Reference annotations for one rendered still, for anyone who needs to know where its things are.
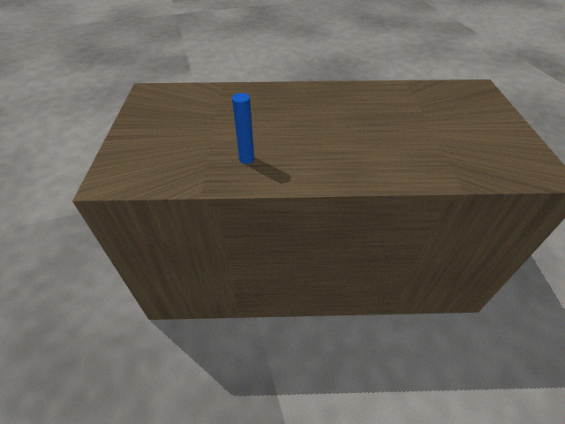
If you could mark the can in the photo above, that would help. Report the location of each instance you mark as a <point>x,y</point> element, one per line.
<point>243,123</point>

